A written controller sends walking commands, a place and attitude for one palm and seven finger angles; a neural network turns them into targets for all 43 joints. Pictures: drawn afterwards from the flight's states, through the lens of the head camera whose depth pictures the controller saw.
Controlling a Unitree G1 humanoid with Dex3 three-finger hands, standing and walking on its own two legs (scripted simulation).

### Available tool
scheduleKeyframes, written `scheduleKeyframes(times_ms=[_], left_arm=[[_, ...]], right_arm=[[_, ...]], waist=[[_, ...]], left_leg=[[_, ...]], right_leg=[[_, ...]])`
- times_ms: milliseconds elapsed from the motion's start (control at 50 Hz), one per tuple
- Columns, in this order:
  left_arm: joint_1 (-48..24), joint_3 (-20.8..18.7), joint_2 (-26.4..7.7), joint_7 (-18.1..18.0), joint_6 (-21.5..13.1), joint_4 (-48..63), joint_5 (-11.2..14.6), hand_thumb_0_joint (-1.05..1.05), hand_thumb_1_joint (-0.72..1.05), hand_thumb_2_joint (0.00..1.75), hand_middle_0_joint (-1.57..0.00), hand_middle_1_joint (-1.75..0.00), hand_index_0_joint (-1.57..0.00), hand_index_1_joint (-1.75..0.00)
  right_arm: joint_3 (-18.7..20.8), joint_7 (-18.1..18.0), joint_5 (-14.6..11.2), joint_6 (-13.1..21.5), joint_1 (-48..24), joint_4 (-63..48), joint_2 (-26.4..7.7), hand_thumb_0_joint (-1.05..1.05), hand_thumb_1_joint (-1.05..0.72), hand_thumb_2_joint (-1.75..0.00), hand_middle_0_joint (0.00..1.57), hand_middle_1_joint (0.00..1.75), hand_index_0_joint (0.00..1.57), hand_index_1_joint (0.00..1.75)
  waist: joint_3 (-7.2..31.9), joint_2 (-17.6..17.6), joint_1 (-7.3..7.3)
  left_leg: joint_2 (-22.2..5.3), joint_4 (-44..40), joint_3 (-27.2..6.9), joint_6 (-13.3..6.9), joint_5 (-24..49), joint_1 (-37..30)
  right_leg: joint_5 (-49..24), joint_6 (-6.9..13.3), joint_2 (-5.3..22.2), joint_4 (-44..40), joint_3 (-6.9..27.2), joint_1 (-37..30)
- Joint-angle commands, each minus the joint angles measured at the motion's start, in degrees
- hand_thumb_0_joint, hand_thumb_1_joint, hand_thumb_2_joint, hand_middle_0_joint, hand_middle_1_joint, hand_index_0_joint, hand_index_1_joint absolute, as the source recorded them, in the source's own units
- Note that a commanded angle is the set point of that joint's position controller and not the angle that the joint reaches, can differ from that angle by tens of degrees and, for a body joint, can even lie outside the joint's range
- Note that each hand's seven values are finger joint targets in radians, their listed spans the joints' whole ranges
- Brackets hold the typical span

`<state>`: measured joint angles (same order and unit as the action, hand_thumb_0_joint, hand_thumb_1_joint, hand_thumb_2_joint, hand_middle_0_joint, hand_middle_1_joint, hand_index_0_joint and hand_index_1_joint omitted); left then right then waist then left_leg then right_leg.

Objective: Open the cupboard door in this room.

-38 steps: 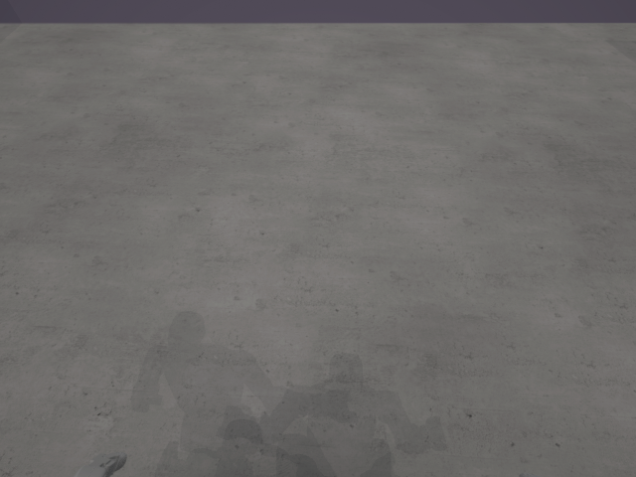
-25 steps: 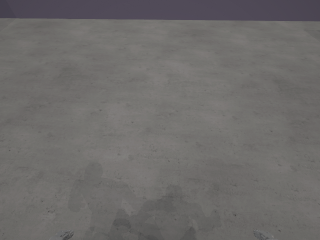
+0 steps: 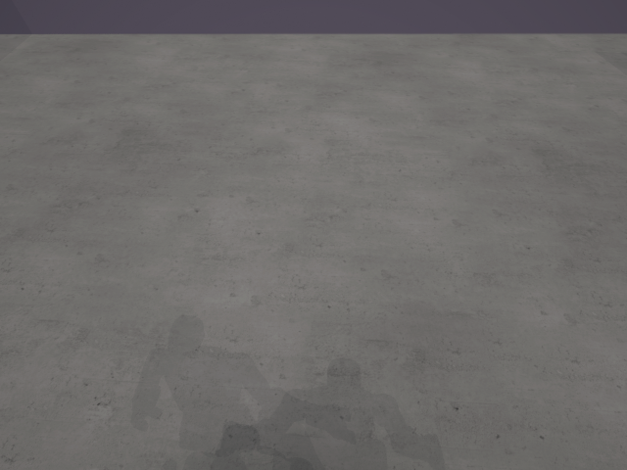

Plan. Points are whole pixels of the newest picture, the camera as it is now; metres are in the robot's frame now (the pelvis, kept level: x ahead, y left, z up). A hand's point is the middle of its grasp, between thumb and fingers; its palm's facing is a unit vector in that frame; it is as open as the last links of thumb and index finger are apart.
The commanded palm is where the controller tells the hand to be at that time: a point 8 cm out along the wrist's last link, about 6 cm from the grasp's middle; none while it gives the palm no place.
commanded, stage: stand and wait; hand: left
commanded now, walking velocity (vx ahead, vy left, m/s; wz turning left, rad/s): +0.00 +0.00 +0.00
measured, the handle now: out of the picture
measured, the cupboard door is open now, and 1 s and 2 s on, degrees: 0 0 0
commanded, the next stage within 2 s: turn or walk to find it in 0.14 s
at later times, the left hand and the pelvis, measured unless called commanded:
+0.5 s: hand out of the picture +0.04 +0.22 -0.18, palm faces +0.06 -0.97 -0.25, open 7.4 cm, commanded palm none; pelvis -0.02 +0.01 -0.02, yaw +5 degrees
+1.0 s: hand out of the picture -0.05 +0.18 -0.16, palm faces +0.33 -0.90 -0.29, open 7.4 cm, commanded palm none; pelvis -0.05 -0.04 -0.01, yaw +20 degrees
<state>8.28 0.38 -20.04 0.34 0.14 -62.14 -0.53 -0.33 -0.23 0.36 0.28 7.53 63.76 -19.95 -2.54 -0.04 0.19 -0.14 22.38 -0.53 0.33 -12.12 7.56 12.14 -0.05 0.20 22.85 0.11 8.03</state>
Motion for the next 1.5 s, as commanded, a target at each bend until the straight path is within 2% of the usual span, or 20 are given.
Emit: scheduleKeyframes(times_ms=[0,220,400,440,480,500,540,720,740,760,780,800,880,1080,1160,1180,1200,1260,1340,1480], left_arm=[[-3.62,-2.42,-11.74,-0.80,-1.50,3.96,-0.04,0.00,0.90,0.90,-0.20,-0.30,-0.20,-0.30],[-1.69,-2.48,-8.71,-1.33,-0.54,4.49,-0.08,0.00,0.90,0.90,-0.20,-0.30,-0.20,-0.30],[0.68,-3.33,-6.91,-2.31,1.23,9.97,-0.56,0.00,0.90,0.90,-0.20,-0.30,-0.20,-0.30],[-0.71,-3.40,-5.62,-2.43,1.51,11.55,-0.63,0.00,0.90,0.90,-0.20,-0.30,-0.20,-0.30],[-1.27,-3.20,-2.03,-2.37,1.81,12.91,-0.23,0.00,0.90,0.90,-0.20,-0.30,-0.20,-0.30],[-1.03,-3.38,-1.53,-2.54,1.67,13.57,-0.30,0.00,0.90,0.90,-0.20,-0.30,-0.20,-0.30],[0.06,-3.68,-1.08,-2.53,1.31,13.45,-0.27,0.00,0.90,0.90,-0.20,-0.30,-0.20,-0.30],[5.66,-3.96,2.09,-2.33,0.92,13.11,0.56,0.00,0.90,0.90,-0.20,-0.30,-0.20,-0.30],[8.50,-4.35,1.45,-2.48,0.72,12.39,0.51,0.00,0.90,0.90,-0.20,-0.30,-0.20,-0.30],[10.17,-5.22,-2.15,-2.77,0.47,12.07,-0.23,0.00,0.90,0.90,-0.20,-0.30,-0.20,-0.30],[8.88,-6.13,-6.98,-2.93,0.26,13.25,-1.18,0.00,0.90,0.90,-0.20,-0.30,-0.20,-0.30],[6.60,-5.52,-6.32,-3.03,0.34,14.63,-0.64,0.00,0.90,0.90,-0.20,-0.30,-0.20,-0.30],[1.33,-4.23,-1.13,-2.67,-0.62,15.00,-0.76,0.00,0.90,0.90,-0.20,-0.30,-0.20,-0.30],[11.86,-5.27,-4.86,-2.63,-0.36,11.08,-1.53,0.00,0.90,0.90,-0.20,-0.30,-0.20,-0.30],[9.45,-5.58,-5.00,-2.44,0.18,10.58,-0.75,0.00,0.90,0.90,-0.20,-0.30,-0.20,-0.30],[10.33,-5.28,-2.50,-2.13,0.55,11.71,-0.35,0.00,0.90,0.90,-0.20,-0.30,-0.20,-0.30],[9.59,-4.24,1.35,-1.77,0.75,13.74,-0.41,0.00,0.90,0.90,-0.20,-0.30,-0.20,-0.30],[2.45,-4.40,0.23,-2.05,1.82,13.15,-0.48,0.00,0.90,0.90,-0.20,-0.30,-0.20,-0.30],[5.82,-4.57,1.00,-1.22,1.87,11.19,-0.39,0.00,0.90,0.90,-0.20,-0.30,-0.20,-0.30],[2.18,-4.74,2.10,-1.45,2.10,13.25,-0.36,0.00,0.90,0.90,-0.20,-0.30,-0.20,-0.30]], right_arm=[[2.46,-0.44,0.25,1.63,-3.48,-3.88,-11.83,0.00,-0.90,-0.90,0.20,0.30,0.20,0.30],[2.02,-0.12,0.37,0.67,-1.61,-4.56,-8.22,0.00,-0.90,-0.90,0.20,0.30,0.20,0.30],[3.04,0.18,0.51,-1.80,5.08,-8.50,-2.74,0.00,-0.90,-0.90,0.20,0.30,0.20,0.30],[3.50,0.37,0.64,-1.73,6.76,-9.11,-2.85,0.00,-0.90,-0.90,0.20,0.30,0.20,0.30],[4.27,0.20,1.23,-1.22,7.78,-10.23,-6.16,0.00,-0.90,-0.90,0.20,0.30,0.20,0.30],[4.78,-0.26,1.01,-0.94,8.73,-10.51,-6.69,0.00,-0.90,-0.90,0.20,0.30,0.20,0.30],[5.07,-0.91,0.90,-0.83,7.93,-11.23,-6.00,0.00,-0.90,-0.90,0.20,0.30,0.20,0.30],[6.41,-0.79,0.94,-2.03,7.72,-12.55,-3.76,0.00,-0.90,-0.90,0.20,0.30,0.20,0.30],[6.42,-0.62,0.63,-2.24,6.46,-13.37,-3.31,0.00,-0.90,-0.90,0.20,0.30,0.20,0.30],[6.26,-0.21,0.14,-2.48,6.10,-14.11,-0.52,0.00,-0.90,-0.90,0.20,0.30,0.20,0.30],[5.93,-0.16,0.34,-2.44,6.07,-15.86,2.69,0.00,-0.90,-0.90,0.20,0.30,0.20,0.30],[6.74,0.00,1.18,-2.58,4.07,-15.79,-0.56,0.00,-0.90,-0.90,0.20,0.30,0.20,0.30],[6.36,1.15,0.87,-3.43,6.98,-11.92,1.50,0.00,-0.90,-0.90,0.20,0.30,0.20,0.30],[4.29,1.08,0.01,-2.79,-2.10,-13.49,2.74,0.00,-0.90,-0.90,0.20,0.30,0.20,0.30],[4.45,0.78,0.08,-1.67,4.00,-11.91,0.79,0.00,-0.90,-0.90,0.20,0.30,0.20,0.30],[5.42,0.67,0.60,-0.98,6.14,-11.83,-3.86,0.00,-0.90,-0.90,0.20,0.30,0.20,0.30],[6.52,0.50,0.43,-1.07,8.34,-11.57,-8.59,0.00,-0.90,-0.90,0.20,0.30,0.20,0.30],[5.71,-0.98,0.64,-1.05,6.29,-11.26,-5.20,0.00,-0.90,-0.90,0.20,0.30,0.20,0.30],[5.16,-1.04,0.39,-0.45,2.72,-12.71,-3.41,0.00,-0.90,-0.90,0.20,0.30,0.20,0.30],[5.90,-0.75,0.87,-1.03,5.05,-12.83,-3.42,0.00,-0.90,-0.90,0.20,0.30,0.20,0.30]], waist=[[2.72,-0.34,-0.09],[3.30,-0.65,0.23],[3.99,-6.60,-0.98],[3.47,-1.98,-2.00],[1.43,12.61,-2.46],[2.38,14.61,-2.54],[4.58,10.23,-1.39],[7.93,8.62,-0.40],[7.86,7.24,1.17],[6.66,-1.44,1.70],[2.83,-17.20,1.88],[1.67,-11.69,1.91],[-1.91,-8.56,-2.24],[1.87,-11.53,2.62],[5.74,-8.37,-1.14],[8.82,2.98,-1.99],[8.13,17.53,-2.52],[3.65,9.83,-2.92],[4.05,8.34,-0.60],[2.58,7.42,-1.87]], left_leg=[[-6.02,-4.74,-5.72,-2.18,2.92,1.58],[-5.60,-0.93,-6.11,-1.80,6.76,5.30],[-2.11,13.73,-3.01,-0.62,1.83,9.75],[-3.92,9.48,-6.98,-1.81,4.98,8.63],[-12.12,-3.56,-26.13,-7.65,8.11,11.18],[-14.66,-6.57,-31.95,-11.28,13.79,8.54],[-14.25,-3.33,-30.08,-13.32,18.61,4.83],[-6.71,0.88,-25.45,-8.60,16.41,6.15],[-4.81,2.57,-23.90,-6.34,8.88,12.21],[-0.16,10.01,-17.76,-2.67,-3.96,22.33],[6.85,25.14,-4.91,1.63,-16.14,31.93],[3.15,35.06,-6.51,1.10,-17.48,28.25],[0.36,46.72,-2.28,2.23,-7.96,24.96],[-0.15,23.34,3.97,2.46,-14.73,17.19],[-0.57,1.96,5.04,0.83,0.07,2.14],[-9.50,-1.11,-5.12,-2.68,14.68,-8.77],[-22.70,-0.94,-19.53,-10.03,39.60,-12.36],[-18.16,-1.21,-15.37,-12.11,31.95,-3.07],[-12.63,-1.81,-9.46,-9.86,29.20,-1.85],[-12.44,-4.20,-16.04,-11.05,16.94,0.44]], right_leg=[[-0.38,1.83,6.77,-5.31,6.49,1.25],[-2.73,1.11,7.78,-1.98,4.74,0.52],[-1.77,4.93,16.03,0.26,5.54,6.83],[0.64,2.90,12.73,6.18,1.08,10.09],[11.44,-1.84,1.47,21.74,-5.25,13.28],[19.45,-1.68,0.40,30.32,-1.67,16.33],[19.47,-1.57,1.59,35.77,2.13,18.83],[9.31,-2.12,-2.01,9.77,-0.42,4.51],[3.82,-2.05,-0.75,1.46,-0.34,-2.74],[7.13,0.45,7.69,-4.73,6.88,-9.92],[11.17,6.95,23.86,-10.64,24.18,-8.00],[8.68,9.39,26.34,-10.79,22.15,2.78],[-5.54,7.49,15.88,-6.02,6.40,6.80],[-29.20,8.94,18.56,1.42,1.93,-3.54],[-26.09,3.26,16.71,11.29,-3.71,1.17],[-11.86,-0.66,12.07,21.38,-7.81,11.47],[23.82,-4.05,5.86,32.36,-8.30,24.04],[18.63,-3.85,6.39,42.08,-0.23,24.38],[11.83,-4.89,5.49,39.59,-1.66,21.15],[12.13,-4.88,3.83,30.57,-1.25,19.15]])
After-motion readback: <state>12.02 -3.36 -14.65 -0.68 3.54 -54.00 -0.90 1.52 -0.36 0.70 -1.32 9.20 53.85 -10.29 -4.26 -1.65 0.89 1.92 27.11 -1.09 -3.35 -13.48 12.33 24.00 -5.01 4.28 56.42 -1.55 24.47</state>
